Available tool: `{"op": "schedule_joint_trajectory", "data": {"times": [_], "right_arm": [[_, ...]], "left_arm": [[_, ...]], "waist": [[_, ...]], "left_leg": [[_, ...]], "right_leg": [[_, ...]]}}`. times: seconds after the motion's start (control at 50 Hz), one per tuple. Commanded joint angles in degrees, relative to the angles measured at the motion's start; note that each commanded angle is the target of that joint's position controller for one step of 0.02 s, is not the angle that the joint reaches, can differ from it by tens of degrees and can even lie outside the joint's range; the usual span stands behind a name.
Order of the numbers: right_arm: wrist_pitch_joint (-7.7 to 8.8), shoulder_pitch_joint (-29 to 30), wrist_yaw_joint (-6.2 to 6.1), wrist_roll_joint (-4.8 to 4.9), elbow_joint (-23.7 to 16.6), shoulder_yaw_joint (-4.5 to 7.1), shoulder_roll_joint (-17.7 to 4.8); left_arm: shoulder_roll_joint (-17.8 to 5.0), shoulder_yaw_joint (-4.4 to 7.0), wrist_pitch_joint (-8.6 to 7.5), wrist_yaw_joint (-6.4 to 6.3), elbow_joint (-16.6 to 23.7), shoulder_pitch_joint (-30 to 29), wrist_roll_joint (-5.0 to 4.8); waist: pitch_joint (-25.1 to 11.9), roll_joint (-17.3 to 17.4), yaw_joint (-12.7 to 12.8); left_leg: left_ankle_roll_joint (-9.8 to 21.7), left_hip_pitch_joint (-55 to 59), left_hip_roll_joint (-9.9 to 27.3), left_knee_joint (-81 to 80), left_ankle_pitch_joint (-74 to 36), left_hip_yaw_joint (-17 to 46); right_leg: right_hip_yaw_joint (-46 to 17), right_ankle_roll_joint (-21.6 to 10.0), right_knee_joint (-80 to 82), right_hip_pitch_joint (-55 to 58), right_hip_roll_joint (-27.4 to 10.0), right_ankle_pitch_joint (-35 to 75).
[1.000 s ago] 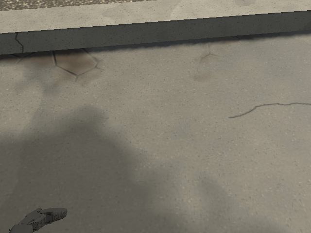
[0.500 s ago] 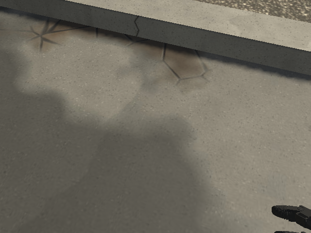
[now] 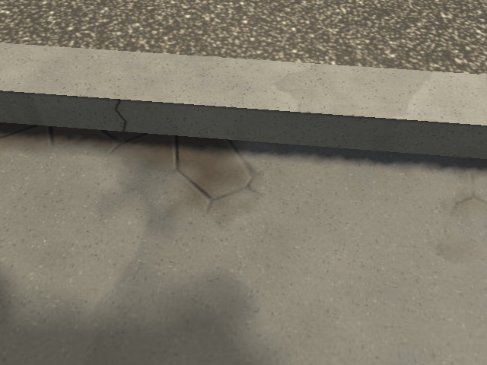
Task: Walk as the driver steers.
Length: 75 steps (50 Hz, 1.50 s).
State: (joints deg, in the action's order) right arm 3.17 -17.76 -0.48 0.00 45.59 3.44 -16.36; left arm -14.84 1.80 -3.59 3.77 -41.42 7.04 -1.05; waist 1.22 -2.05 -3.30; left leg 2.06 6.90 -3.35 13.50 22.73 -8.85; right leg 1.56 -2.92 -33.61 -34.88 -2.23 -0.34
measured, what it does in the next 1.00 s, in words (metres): walks ahead, turning right: right foot, then left foot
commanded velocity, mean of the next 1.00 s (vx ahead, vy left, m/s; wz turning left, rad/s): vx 0.17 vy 0.00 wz -0.45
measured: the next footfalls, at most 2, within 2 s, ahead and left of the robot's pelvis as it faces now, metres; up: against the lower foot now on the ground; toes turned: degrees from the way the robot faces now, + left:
right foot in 0.04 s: +0.21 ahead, -0.10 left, +0.00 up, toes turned -4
left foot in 0.48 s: +0.44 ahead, +0.05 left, +0.00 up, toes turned -23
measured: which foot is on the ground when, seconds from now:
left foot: down 0.00-0.06, up 0.08-0.46, down 0.48-0.88, up 0.90-1.00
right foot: up 0.00-0.02, down 0.04-0.48, up 0.50-0.86, down 0.88-1.00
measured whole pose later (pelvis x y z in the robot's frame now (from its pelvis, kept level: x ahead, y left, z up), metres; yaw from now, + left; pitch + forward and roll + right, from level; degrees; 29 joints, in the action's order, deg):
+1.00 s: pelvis +0.28 -0.04 +0.01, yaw -29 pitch +1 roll +1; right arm -1.2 -10.2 -1.0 -0.6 44.4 3.2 -16.8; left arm -13.7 1.5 1.3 -0.4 -39.2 11.5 1.7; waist 1.1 2.2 -0.6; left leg -3.1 -22.9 2.0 43.2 24.3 -0.3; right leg -1.4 -1.7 -29.2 -14.4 0.9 -15.4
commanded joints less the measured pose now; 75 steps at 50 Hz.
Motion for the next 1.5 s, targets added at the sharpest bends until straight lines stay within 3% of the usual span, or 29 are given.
{"op": "schedule_joint_trajectory", "data": {"times": [0.02,0.04,0.06,0.08,0.12,0.16,0.22,0.3,0.38,0.44,0.46,0.48,0.5,0.52,0.56,0.62,0.76,0.84,0.86,0.9,0.94,1.04,1.12,1.18,1.3,1.38,1.42,1.46,1.5], "right_arm": [[-1.09,0.91,-1.44,0.20,-3.06,2.86,-11.38],[-1.23,1.93,-1.84,0.39,-3.46,2.56,-11.07],[-0.14,-2.18,-1.68,-0.77,-5.60,1.12,-7.07],[1.89,-4.21,-0.34,-1.48,-6.47,-0.77,-2.75],[4.75,6.07,1.31,2.14,-9.31,0.24,-8.24],[4.54,7.21,0.45,-0.40,-9.38,0.83,-8.70],[2.19,3.49,-0.16,-1.10,-8.85,0.46,-6.56],[1.04,7.05,-0.76,-1.08,-9.24,-0.56,-4.27],[0.92,13.03,0.05,-0.19,-10.64,-0.26,-5.26],[1.65,10.85,0.37,-0.52,-10.33,0.93,-7.12],[2.17,8.79,0.19,-0.94,-9.91,1.29,-7.70],[2.34,6.24,-0.44,-2.01,-10.25,1.93,-10.95],[1.34,6.20,-0.83,-3.67,-10.58,2.06,-12.62],[0.37,5.09,-0.78,-1.72,-10.08,2.22,-10.59],[-0.85,8.33,-1.15,-1.31,-11.41,0.88,-5.92],[-2.10,12.16,-1.68,-1.66,-11.37,0.91,-6.57],[-2.99,11.69,-1.18,-0.52,-9.15,1.82,-8.34],[-3.59,11.87,-0.58,1.10,-7.29,1.53,-8.35],[-3.53,9.05,-0.42,1.39,-5.75,1.11,-6.97],[-2.73,8.54,0.07,-1.38,-7.52,-0.48,-1.81],[-3.09,12.27,-0.46,-0.42,-7.01,1.03,-6.29],[-3.73,6.96,-0.25,-0.15,-2.83,0.24,-2.87],[-3.74,8.59,0.12,0.61,-3.66,0.46,-5.76],[-4.17,9.48,-0.29,0.79,-4.40,1.85,-10.36],[-4.03,8.62,-0.87,0.49,-6.23,1.96,-7.79],[-4.96,6.72,-0.28,0.30,-7.58,1.87,-5.47],[-5.58,8.73,0.56,0.38,-9.22,2.15,-5.87],[-6.02,6.83,1.36,1.11,-8.83,2.02,-5.13],[-6.01,-2.29,1.64,1.24,-4.14,3.20,-5.71]], "left_arm": [[-8.82,3.16,-0.46,0.27,4.88,3.00,0.09],[-11.84,4.78,-0.32,-0.47,3.20,11.91,-0.03],[-18.16,6.71,0.25,-1.63,2.45,19.31,0.20],[-17.69,6.15,-0.18,-1.64,3.28,17.91,-0.59],[-11.80,4.43,-0.30,-2.03,4.08,14.75,0.25],[-9.46,3.65,-0.26,-2.29,5.87,7.31,0.55],[-10.12,3.77,0.13,-3.17,6.49,4.36,0.99],[-12.16,4.61,2.01,-4.79,5.40,4.71,-0.05],[-11.60,4.55,4.17,-5.77,4.54,6.96,-0.38],[-10.54,4.29,4.59,-6.06,5.54,4.67,-0.06],[-9.42,3.97,4.49,-6.01,6.07,3.82,0.02],[-6.24,2.93,4.10,-5.84,7.19,4.89,0.95],[-3.67,2.13,3.73,-5.61,6.98,14.53,0.89],[-9.46,3.11,3.87,-5.19,5.64,17.46,0.51],[-13.19,4.74,5.82,-5.74,5.16,9.86,-0.34],[-9.48,4.10,7.54,-5.95,6.46,8.08,-0.37],[-6.33,2.55,6.66,-5.00,7.51,5.85,0.74],[-6.21,2.70,6.51,-3.92,5.48,9.19,1.09],[-7.23,2.86,6.47,-3.88,5.45,9.38,1.51],[-12.69,3.30,6.41,-4.38,7.29,5.27,2.78],[-8.40,2.21,4.38,-4.34,7.08,2.01,3.99],[-4.48,0.99,2.84,-4.36,4.24,0.28,2.36],[-8.44,2.55,4.03,-5.15,2.45,2.05,1.16],[-8.79,3.39,4.00,-6.06,2.56,5.08,2.14],[-6.79,4.49,5.75,-7.26,3.46,3.48,1.89],[-9.05,5.35,4.67,-7.48,3.42,2.31,1.87],[-9.73,5.23,3.71,-7.72,3.96,0.48,1.51],[-12.33,5.94,3.14,-7.35,3.83,-1.11,0.51],[-9.89,5.23,3.52,-6.71,3.22,-2.46,0.26]], "waist": [[-4.68,7.84,5.15],[-9.28,6.19,10.37],[-17.13,-4.04,10.72],[-24.06,-10.78,7.48],[-13.55,-2.17,10.04],[-4.91,3.85,4.90],[-3.83,1.10,1.40],[-6.99,-2.12,2.65],[-8.21,-4.19,5.19],[-7.43,-5.53,2.91],[-7.66,-5.11,1.54],[-12.21,1.31,1.64],[-16.58,16.28,6.30],[-18.92,16.83,5.84],[-11.21,7.72,3.41],[-4.97,9.74,4.32],[-9.08,11.57,2.56],[-7.45,10.87,4.84],[-6.49,9.05,4.77],[-4.54,-12.78,1.65],[-2.24,-8.71,3.52],[-5.09,-5.80,2.23],[-4.81,-4.71,2.90],[-4.12,5.32,5.82],[-3.68,4.43,4.48],[-5.25,-7.74,2.98],[-3.30,-6.65,3.14],[-3.84,-4.85,1.81],[-3.26,-2.61,-1.65]], "left_leg": [[4.34,1.89,17.02,17.48,-71.60,1.07],[2.35,-5.17,14.90,30.31,-67.60,-0.49],[-1.00,-26.26,9.35,51.89,-41.75,-0.79],[-3.42,-44.50,-2.47,67.44,9.65,9.32],[-1.12,-52.63,3.85,66.43,3.66,15.99],[-2.34,-46.82,7.47,56.99,-0.03,14.26],[-5.71,-40.25,7.33,49.39,-1.84,12.46],[-7.90,-33.38,2.99,32.22,-15.61,10.30],[-7.44,-31.31,0.69,21.22,-21.45,12.41],[-5.03,-28.49,1.24,13.76,-21.04,14.42],[-3.35,-23.70,3.12,9.05,-27.73,14.32],[0.61,-13.33,13.25,9.96,-41.84,22.18],[12.15,-0.12,27.39,10.98,-58.47,39.21],[15.93,-0.67,30.97,9.46,-46.67,47.21],[11.14,-8.54,22.76,8.52,-31.28,32.97],[9.32,-20.00,16.54,3.91,-23.75,21.20],[12.35,-18.02,18.75,4.30,-28.33,16.43],[9.27,-21.62,17.39,7.61,-20.01,14.98],[5.49,-25.15,15.56,9.51,-15.01,13.55],[-4.03,-34.57,4.91,22.73,6.71,5.46],[-4.81,-31.97,6.37,32.37,5.70,10.43],[-6.99,-26.76,7.06,28.37,0.68,10.56],[-5.58,-22.78,5.42,13.62,-13.75,8.21],[-0.35,-23.73,7.75,17.50,-29.25,13.80],[1.76,-31.53,7.35,18.64,-17.58,18.82],[-1.40,-33.89,3.64,34.87,-2.29,9.80],[-1.29,-35.18,6.62,40.78,9.91,9.25],[0.54,-28.16,7.28,33.82,4.61,7.50],[2.53,-12.46,1.97,24.34,-0.98,3.41]], "right_leg": [[4.52,-3.83,-0.56,7.60,5.32,-8.57],[2.78,-6.29,3.23,21.99,6.23,-4.57],[-18.38,-13.91,2.27,45.10,-6.84,-4.30],[-47.83,-22.85,11.06,58.57,-17.07,-11.02],[-36.17,-17.39,15.02,50.25,-14.20,-9.40],[-24.28,-14.86,15.11,33.40,-10.15,14.24],[-17.59,-14.66,16.24,22.25,-6.68,29.10],[-11.56,-10.10,13.25,17.28,-0.99,28.60],[-17.26,-7.18,9.30,20.69,-1.54,15.62],[-23.76,-5.34,3.62,23.83,-2.00,8.31],[-23.54,-3.53,-0.28,22.84,0.18,4.40],[-19.39,-0.79,-11.31,18.04,4.11,-7.72],[-13.23,2.87,-24.61,4.79,12.01,-41.09],[-11.56,5.01,-33.85,0.82,7.43,-40.79],[-9.25,7.23,-39.57,-1.34,4.12,-32.09],[-5.50,8.06,-35.27,2.84,2.46,-25.66],[-2.40,6.35,-14.54,13.45,1.24,-23.27],[0.65,2.62,4.95,23.75,3.29,-12.91],[-1.56,0.71,10.30,28.08,2.46,-9.30],[-24.15,-10.73,16.78,24.80,-17.28,-2.58],[-20.56,-11.01,18.17,19.66,-13.64,-8.14],[-11.07,-7.83,11.83,25.17,-8.69,13.32],[-10.46,-6.45,8.26,28.31,-8.70,12.10],[-4.63,-1.40,5.70,25.74,-2.19,-5.37],[-2.35,-1.75,3.83,25.05,-3.80,-10.93],[-11.62,-8.49,11.40,24.78,-17.20,-6.64],[-13.09,-10.51,12.37,22.27,-21.61,0.17],[-7.82,-6.52,13.19,18.23,-18.72,-15.66],[1.43,-1.57,5.32,7.08,-12.10,-32.76]]}}
Keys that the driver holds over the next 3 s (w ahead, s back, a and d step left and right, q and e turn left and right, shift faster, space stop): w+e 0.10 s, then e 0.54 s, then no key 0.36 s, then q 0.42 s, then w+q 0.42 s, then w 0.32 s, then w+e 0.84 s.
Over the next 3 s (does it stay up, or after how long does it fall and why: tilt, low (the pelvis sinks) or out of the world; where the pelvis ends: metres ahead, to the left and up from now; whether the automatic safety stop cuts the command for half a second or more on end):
stays up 0.97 -0.11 -0.01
